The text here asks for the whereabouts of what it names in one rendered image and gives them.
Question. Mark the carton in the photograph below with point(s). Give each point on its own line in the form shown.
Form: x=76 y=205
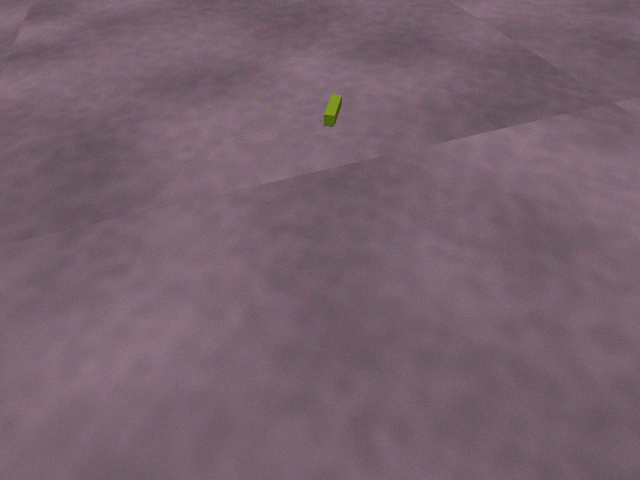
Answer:
x=332 y=110

